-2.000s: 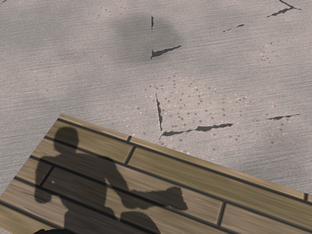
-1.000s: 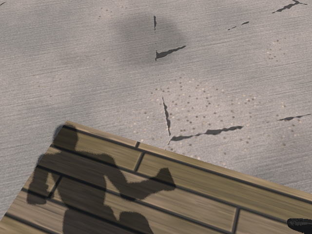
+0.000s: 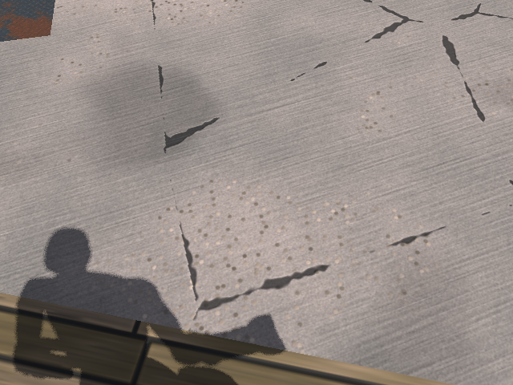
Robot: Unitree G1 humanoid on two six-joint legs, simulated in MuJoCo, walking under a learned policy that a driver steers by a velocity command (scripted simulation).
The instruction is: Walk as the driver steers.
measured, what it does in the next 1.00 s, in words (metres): walks ahead, turning left: right foot, then left foot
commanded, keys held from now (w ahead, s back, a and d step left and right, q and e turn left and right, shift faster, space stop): q+shift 0.58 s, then shift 0.02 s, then w+shift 0.10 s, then w+e+shift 0.30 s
